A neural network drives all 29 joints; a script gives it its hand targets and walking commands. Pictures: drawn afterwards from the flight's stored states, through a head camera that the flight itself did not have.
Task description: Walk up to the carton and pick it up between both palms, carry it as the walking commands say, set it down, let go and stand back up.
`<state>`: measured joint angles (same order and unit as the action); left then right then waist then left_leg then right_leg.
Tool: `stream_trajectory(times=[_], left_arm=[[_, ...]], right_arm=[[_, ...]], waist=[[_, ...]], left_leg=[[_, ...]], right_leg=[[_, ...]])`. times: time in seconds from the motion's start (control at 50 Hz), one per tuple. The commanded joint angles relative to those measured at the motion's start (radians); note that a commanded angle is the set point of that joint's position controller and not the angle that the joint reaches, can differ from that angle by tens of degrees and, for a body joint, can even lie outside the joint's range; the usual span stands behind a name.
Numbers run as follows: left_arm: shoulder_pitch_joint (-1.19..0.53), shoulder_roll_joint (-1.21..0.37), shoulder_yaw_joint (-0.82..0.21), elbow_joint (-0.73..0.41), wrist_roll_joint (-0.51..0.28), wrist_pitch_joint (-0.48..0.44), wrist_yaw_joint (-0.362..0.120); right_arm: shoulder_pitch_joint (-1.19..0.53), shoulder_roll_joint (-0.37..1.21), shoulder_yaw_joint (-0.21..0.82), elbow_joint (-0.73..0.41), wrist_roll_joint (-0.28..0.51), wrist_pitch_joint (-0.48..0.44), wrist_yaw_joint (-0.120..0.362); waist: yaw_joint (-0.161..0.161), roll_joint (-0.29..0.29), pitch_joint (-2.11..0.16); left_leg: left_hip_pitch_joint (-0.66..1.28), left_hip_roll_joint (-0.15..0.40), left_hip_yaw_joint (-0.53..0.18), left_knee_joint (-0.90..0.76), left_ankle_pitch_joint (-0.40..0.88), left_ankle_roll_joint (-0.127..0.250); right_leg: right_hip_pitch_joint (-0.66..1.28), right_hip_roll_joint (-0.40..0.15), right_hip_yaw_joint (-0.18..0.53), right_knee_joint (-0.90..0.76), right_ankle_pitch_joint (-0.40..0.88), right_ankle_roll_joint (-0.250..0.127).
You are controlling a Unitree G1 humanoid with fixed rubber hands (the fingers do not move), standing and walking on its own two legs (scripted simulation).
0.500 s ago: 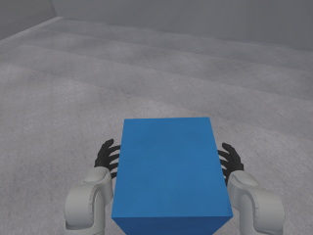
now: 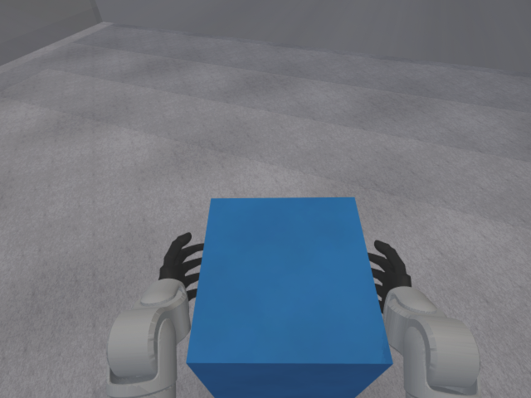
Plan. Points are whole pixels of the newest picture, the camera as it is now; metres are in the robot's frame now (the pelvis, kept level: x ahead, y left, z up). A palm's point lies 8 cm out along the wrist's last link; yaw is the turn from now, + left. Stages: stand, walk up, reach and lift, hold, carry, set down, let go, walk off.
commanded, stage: carry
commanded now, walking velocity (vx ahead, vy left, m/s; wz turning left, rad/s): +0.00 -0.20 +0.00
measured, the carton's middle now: (282, 306) +0.25 +0.01 +0.03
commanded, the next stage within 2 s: none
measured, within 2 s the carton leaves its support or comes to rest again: neither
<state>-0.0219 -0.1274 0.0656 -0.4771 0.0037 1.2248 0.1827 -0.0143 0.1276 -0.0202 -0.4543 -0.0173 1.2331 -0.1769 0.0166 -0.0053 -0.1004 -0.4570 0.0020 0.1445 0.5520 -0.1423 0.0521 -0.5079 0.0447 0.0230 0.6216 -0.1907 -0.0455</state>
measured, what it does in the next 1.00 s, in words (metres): steps to the right: right foot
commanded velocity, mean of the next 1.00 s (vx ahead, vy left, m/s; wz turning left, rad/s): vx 0.00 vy -0.20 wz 0.00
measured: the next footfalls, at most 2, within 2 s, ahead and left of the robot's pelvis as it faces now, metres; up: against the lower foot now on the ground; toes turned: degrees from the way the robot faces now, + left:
right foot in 0.44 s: +0.08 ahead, -0.18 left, +0.00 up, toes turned +1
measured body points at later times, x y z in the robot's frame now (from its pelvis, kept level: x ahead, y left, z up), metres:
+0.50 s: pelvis -0.01 -0.07 +0.00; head +0.00 -0.07 +0.45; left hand +0.24 +0.09 +0.09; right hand +0.24 -0.21 +0.08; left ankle +0.04 +0.08 -0.72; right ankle +0.04 -0.18 -0.72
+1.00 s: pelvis -0.03 -0.10 -0.01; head -0.02 -0.10 +0.44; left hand +0.23 +0.04 +0.07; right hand +0.22 -0.26 +0.07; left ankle +0.04 +0.08 -0.72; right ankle +0.04 -0.18 -0.72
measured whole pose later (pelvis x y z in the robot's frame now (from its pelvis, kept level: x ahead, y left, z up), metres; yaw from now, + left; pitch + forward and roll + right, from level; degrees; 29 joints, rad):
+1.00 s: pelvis -0.03 -0.10 -0.01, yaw -1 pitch +3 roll +0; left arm -0.01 -0.13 0.04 -0.52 0.03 1.21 0.18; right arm -0.01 0.13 -0.03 -0.49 0.00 1.22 -0.17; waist -0.02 -0.02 -0.06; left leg -0.47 0.15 0.03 0.64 -0.22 -0.09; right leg -0.48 0.07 -0.02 0.67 -0.24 -0.07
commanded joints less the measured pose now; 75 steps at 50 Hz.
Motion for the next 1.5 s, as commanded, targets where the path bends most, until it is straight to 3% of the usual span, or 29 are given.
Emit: stream_trajectory(times=[0.0,0.04,0.06,0.1,0.16,0.2,0.22,0.24,0.26,0.28,0.3,0.34,0.4,0.42,0.44,0.46,0.48,0.52,0.58,0.68,0.76,0.84,0.94,1.1,1.24,1.3,1.36,1.42,1.48], left_arm=[[-0.481,-0.862,-0.671,-0.186,-0.309,-0.038,-0.168],[-0.501,-0.847,-0.665,-0.192,-0.303,-0.042,-0.170],[-0.492,-0.845,-0.667,-0.186,-0.301,-0.042,-0.172],[-0.480,-0.851,-0.660,-0.186,-0.304,-0.045,-0.173],[-0.426,-0.868,-0.659,-0.171,-0.302,-0.047,-0.168],[-0.428,-0.866,-0.678,-0.186,-0.301,-0.049,-0.161],[-0.443,-0.869,-0.690,-0.198,-0.299,-0.052,-0.158],[-0.452,-0.879,-0.708,-0.221,-0.298,-0.053,-0.153],[-0.479,-0.879,-0.725,-0.259,-0.297,-0.055,-0.153],[-0.541,-0.881,-0.734,-0.286,-0.306,-0.058,-0.159],[-0.563,-0.894,-0.741,-0.299,-0.313,-0.063,-0.159],[-0.505,-0.908,-0.727,-0.278,-0.303,-0.070,-0.155],[-0.464,-0.891,-0.724,-0.265,-0.317,-0.061,-0.155],[-0.473,-0.891,-0.733,-0.274,-0.328,-0.059,-0.158],[-0.452,-0.875,-0.724,-0.250,-0.322,-0.052,-0.159],[-0.462,-0.865,-0.726,-0.245,-0.327,-0.050,-0.162],[-0.454,-0.863,-0.715,-0.219,-0.320,-0.050,-0.161],[-0.423,-0.870,-0.702,-0.176,-0.307,-0.044,-0.162],[-0.429,-0.860,-0.695,-0.180,-0.295,-0.039,-0.164],[-0.459,-0.858,-0.683,-0.201,-0.284,-0.046,-0.158],[-0.481,-0.877,-0.678,-0.223,-0.278,-0.054,-0.157],[-0.461,-0.880,-0.679,-0.219,-0.271,-0.056,-0.152],[-0.484,-0.889,-0.716,-0.245,-0.283,-0.057,-0.151],[-0.480,-0.878,-0.709,-0.212,-0.292,-0.039,-0.162],[-0.505,-0.889,-0.711,-0.221,-0.292,-0.038,-0.161],[-0.525,-0.898,-0.716,-0.233,-0.295,-0.037,-0.162],[-0.496,-0.895,-0.701,-0.208,-0.291,-0.035,-0.164],[-0.491,-0.906,-0.697,-0.205,-0.292,-0.036,-0.164],[-0.485,-0.896,-0.700,-0.213,-0.284,-0.036,-0.162]], right_arm=[[-0.525,0.850,0.603,-0.250,0.263,-0.055,0.124],[-0.517,0.855,0.609,-0.252,0.261,-0.051,0.125],[-0.510,0.852,0.609,-0.253,0.256,-0.051,0.124],[-0.519,0.861,0.613,-0.267,0.270,-0.054,0.126],[-0.484,0.856,0.607,-0.259,0.278,-0.051,0.133],[-0.474,0.841,0.601,-0.272,0.283,-0.054,0.138],[-0.467,0.842,0.599,-0.268,0.287,-0.056,0.142],[-0.453,0.832,0.586,-0.264,0.283,-0.061,0.147],[-0.467,0.851,0.591,-0.268,0.289,-0.071,0.152],[-0.496,0.880,0.599,-0.260,0.291,-0.077,0.157],[-0.517,0.901,0.609,-0.273,0.303,-0.082,0.158],[-0.519,0.914,0.634,-0.303,0.313,-0.083,0.161],[-0.468,0.887,0.614,-0.281,0.299,-0.077,0.149],[-0.456,0.878,0.609,-0.281,0.293,-0.078,0.145],[-0.427,0.850,0.593,-0.271,0.279,-0.073,0.140],[-0.396,0.837,0.578,-0.266,0.260,-0.071,0.135],[-0.412,0.823,0.580,-0.284,0.261,-0.069,0.136],[-0.430,0.822,0.580,-0.275,0.262,-0.063,0.141],[-0.454,0.823,0.592,-0.272,0.263,-0.054,0.141],[-0.501,0.845,0.613,-0.265,0.288,-0.050,0.151],[-0.534,0.875,0.636,-0.280,0.314,-0.055,0.162],[-0.533,0.878,0.638,-0.280,0.325,-0.060,0.169],[-0.496,0.874,0.612,-0.272,0.310,-0.069,0.169],[-0.474,0.858,0.591,-0.256,0.284,-0.060,0.160],[-0.500,0.874,0.593,-0.255,0.294,-0.059,0.161],[-0.506,0.886,0.598,-0.256,0.295,-0.059,0.161],[-0.512,0.871,0.601,-0.280,0.293,-0.059,0.159],[-0.526,0.883,0.606,-0.287,0.302,-0.058,0.160],[-0.509,0.875,0.603,-0.276,0.303,-0.055,0.164]], waist=[[0.012,0.033,-0.282],[-0.001,-0.187,-0.243],[-0.009,-0.201,-0.246],[-0.019,-0.161,-0.259],[-0.012,-0.147,-0.302],[-0.028,-0.111,-0.340],[-0.038,-0.027,-0.353],[-0.055,0.179,-0.360],[-0.046,0.327,-0.332],[-0.038,0.308,-0.297],[-0.025,0.247,-0.283],[-0.006,0.151,-0.304],[-0.001,0.198,-0.377],[-0.003,0.169,-0.394],[-0.009,0.108,-0.388],[-0.020,0.016,-0.391],[-0.019,-0.065,-0.388],[-0.022,-0.107,-0.329],[-0.024,-0.096,-0.286],[-0.025,-0.087,-0.254],[-0.022,-0.116,-0.244],[-0.027,-0.059,-0.259],[-0.032,0.068,-0.294],[-0.027,-0.029,-0.293],[-0.028,0.072,-0.287],[-0.025,0.069,-0.287],[-0.024,-0.035,-0.281],[-0.026,-0.019,-0.299],[-0.030,0.071,-0.300]], left_leg=[[-0.021,0.240,-0.254,-0.174,-0.399,-0.011],[0.009,0.084,-0.082,0.083,-0.291,-0.049],[0.046,0.058,-0.059,0.204,-0.258,-0.054],[0.084,0.052,-0.073,0.311,-0.258,-0.046],[0.135,0.040,-0.050,0.193,-0.280,-0.038],[0.276,0.050,-0.029,-0.017,-0.210,-0.015],[0.368,0.092,-0.084,-0.162,-0.181,0.009],[0.434,0.291,-0.371,-0.288,-0.297,0.080],[0.304,0.462,-0.621,-0.326,-0.410,0.154],[0.152,0.519,-0.601,-0.351,-0.481,0.185],[0.071,0.490,-0.511,-0.340,-0.456,0.147],[0.203,0.375,-0.344,-0.235,-0.249,0.043],[0.229,0.307,-0.260,-0.083,0.097,0.014],[0.223,0.282,-0.230,-0.035,0.153,-0.004],[0.198,0.235,-0.181,0.029,0.149,-0.032],[0.135,0.182,-0.131,0.073,0.112,-0.068],[0.114,0.149,-0.082,0.103,-0.043,-0.092],[0.106,0.115,-0.029,0.136,-0.215,-0.105],[0.120,0.114,-0.041,0.102,-0.177,-0.082],[0.119,0.126,-0.065,0.089,-0.167,-0.074],[0.086,0.092,-0.028,0.159,-0.213,-0.086],[0.157,0.102,-0.053,0.080,-0.171,-0.064],[0.228,0.213,-0.180,-0.023,-0.143,-0.036],[0.141,0.135,-0.070,0.076,-0.168,-0.081],[0.188,0.207,-0.160,-0.014,-0.152,-0.053],[0.144,0.215,-0.170,-0.009,-0.176,-0.054],[0.115,0.149,-0.089,0.069,-0.188,-0.077],[0.152,0.146,-0.095,0.053,-0.173,-0.071],[0.183,0.219,-0.195,-0.035,-0.205,-0.045]], right_leg=[[0.241,-0.099,0.155,-0.146,-0.126,-0.034],[0.142,-0.206,0.318,-0.407,-0.371,-0.066],[0.088,-0.260,0.346,-0.465,-0.422,-0.080],[0.053,-0.255,0.265,-0.469,-0.353,-0.082],[0.102,-0.209,0.181,-0.413,-0.241,-0.088],[0.088,-0.158,0.108,-0.360,-0.174,-0.039],[0.056,-0.105,0.052,-0.262,-0.099,0.011],[-0.095,-0.019,-0.021,-0.107,-0.064,0.085],[-0.124,-0.032,0.047,0.106,-0.168,0.059],[-0.041,-0.117,0.093,0.236,-0.150,0.057],[0.032,-0.134,0.102,0.287,-0.107,0.050],[0.002,-0.120,0.076,0.083,-0.071,0.033],[0.172,-0.060,0.022,-0.115,-0.033,0.017],[0.223,-0.061,0.013,-0.172,-0.001,0.015],[0.268,-0.092,0.047,-0.207,0.074,0.017],[0.315,-0.155,0.096,-0.144,0.307,-0.007],[0.306,-0.191,0.129,-0.121,0.401,-0.036],[0.220,-0.215,0.159,-0.177,0.270,-0.073],[0.152,-0.194,0.138,-0.207,0.038,-0.065],[0.113,-0.172,0.140,-0.233,-0.096,-0.034],[0.121,-0.200,0.179,-0.287,-0.211,-0.057],[0.087,-0.174,0.132,-0.262,-0.176,-0.031],[0.043,-0.112,0.072,-0.152,-0.128,0.016],[0.120,-0.168,0.144,-0.222,-0.107,-0.026],[0.046,-0.117,0.074,-0.137,-0.147,0.001],[0.078,-0.116,0.082,-0.119,-0.151,0.006],[0.097,-0.154,0.136,-0.215,-0.183,-0.022],[0.073,-0.148,0.112,-0.195,-0.204,-0.032],[0.024,-0.104,0.061,-0.109,-0.212,-0.011]])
